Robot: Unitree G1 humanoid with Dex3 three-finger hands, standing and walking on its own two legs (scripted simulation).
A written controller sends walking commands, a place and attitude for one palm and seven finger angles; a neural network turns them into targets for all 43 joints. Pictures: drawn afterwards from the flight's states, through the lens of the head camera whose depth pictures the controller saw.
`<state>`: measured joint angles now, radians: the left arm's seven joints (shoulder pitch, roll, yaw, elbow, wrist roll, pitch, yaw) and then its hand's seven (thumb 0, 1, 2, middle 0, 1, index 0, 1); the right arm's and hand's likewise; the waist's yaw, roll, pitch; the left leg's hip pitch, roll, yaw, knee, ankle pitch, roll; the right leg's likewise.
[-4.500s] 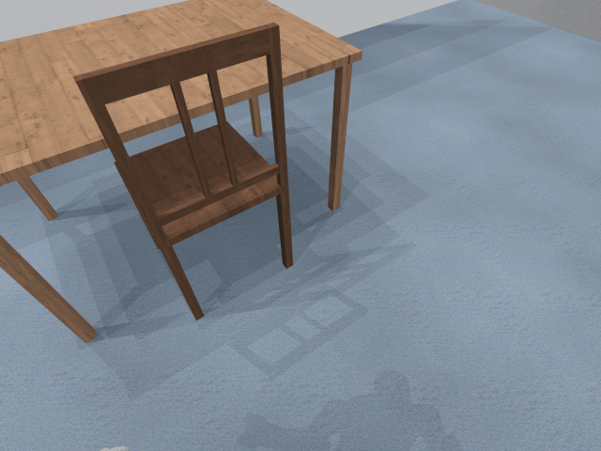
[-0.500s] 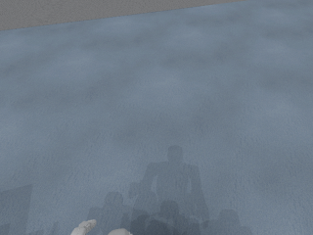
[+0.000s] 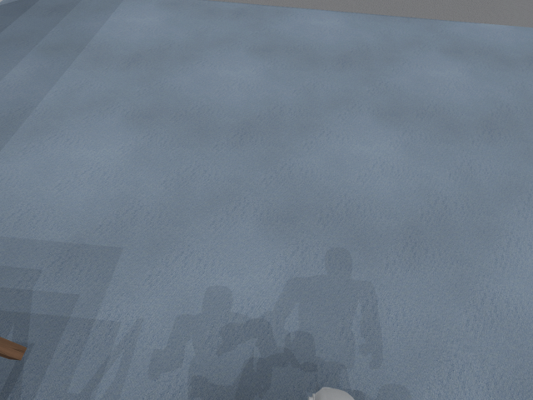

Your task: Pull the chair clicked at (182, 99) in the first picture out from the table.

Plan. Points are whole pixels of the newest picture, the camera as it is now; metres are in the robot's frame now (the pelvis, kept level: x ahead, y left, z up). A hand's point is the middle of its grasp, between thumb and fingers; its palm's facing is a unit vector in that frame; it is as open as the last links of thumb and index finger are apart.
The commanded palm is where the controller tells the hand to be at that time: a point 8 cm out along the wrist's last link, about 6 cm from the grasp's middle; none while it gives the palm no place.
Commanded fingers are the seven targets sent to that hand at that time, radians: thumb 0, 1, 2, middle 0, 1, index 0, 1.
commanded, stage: turn to face it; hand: left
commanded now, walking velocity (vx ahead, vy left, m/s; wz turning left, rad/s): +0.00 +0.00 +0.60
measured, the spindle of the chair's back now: out of the picture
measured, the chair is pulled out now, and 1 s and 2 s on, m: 0.00 0.00 0.00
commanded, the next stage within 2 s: none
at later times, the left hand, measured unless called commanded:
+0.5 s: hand out of the picture -0.01 +0.15 -0.16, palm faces +0.34 -0.90 -0.26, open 7.4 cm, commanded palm none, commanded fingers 0.00 0.90 0.90 -0.20 -0.30 -0.20 -0.30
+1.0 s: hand out of the picture -0.03 +0.19 -0.15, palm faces +0.59 -0.75 -0.30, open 7.4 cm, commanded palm none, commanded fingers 0.00 0.90 0.90 -0.20 -0.30 -0.20 -0.30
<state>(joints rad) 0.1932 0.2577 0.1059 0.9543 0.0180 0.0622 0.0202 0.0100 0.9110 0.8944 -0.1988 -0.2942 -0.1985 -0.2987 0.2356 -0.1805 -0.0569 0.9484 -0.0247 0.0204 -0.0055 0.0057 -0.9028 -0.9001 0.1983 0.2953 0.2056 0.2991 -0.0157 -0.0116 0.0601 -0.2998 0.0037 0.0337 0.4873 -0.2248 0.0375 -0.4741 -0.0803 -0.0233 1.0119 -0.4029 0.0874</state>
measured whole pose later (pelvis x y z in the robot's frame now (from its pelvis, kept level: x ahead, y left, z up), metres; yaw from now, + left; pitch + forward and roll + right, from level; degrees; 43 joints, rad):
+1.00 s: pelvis +0.00 -0.06 -0.01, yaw +37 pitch +1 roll +1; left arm 0.15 0.23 0.07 0.85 0.01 0.04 0.01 0.01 0.91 0.89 -0.20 -0.29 -0.20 -0.30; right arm 0.20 -0.22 -0.07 0.91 -0.02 0.05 0.01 0.01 -0.90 -0.90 0.20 0.30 0.21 0.30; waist -0.03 0.02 0.07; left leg -0.33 -0.05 -0.10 0.56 -0.24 -0.01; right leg -0.32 -0.04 -0.03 0.63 -0.34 0.08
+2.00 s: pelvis +0.00 -0.08 +0.00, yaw +73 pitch -1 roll +1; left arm 0.18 0.18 0.04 0.85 0.02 0.02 0.02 0.01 0.90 0.89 -0.20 -0.30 -0.20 -0.30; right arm 0.22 -0.26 -0.10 0.93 -0.02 0.09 0.02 0.01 -0.90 -0.90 0.20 0.30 0.20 0.30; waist -0.03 0.06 0.06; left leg -0.50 -0.05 -0.05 1.11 -0.42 -0.04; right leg -0.23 -0.06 -0.10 0.55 -0.30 -0.01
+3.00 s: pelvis -0.02 +0.02 +0.01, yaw +87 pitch -1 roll +1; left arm 0.43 0.10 0.03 1.11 0.03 -0.06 0.01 0.01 0.92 0.89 -0.20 -0.29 -0.20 -0.30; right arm 0.29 -0.19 -0.07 1.07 -0.03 0.02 0.03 0.01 -0.91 -0.90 0.19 0.29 0.20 0.30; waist 0.00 0.03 0.01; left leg -0.57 0.09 0.03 0.98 -0.16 -0.02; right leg -0.02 -0.03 -0.15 0.29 -0.26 -0.02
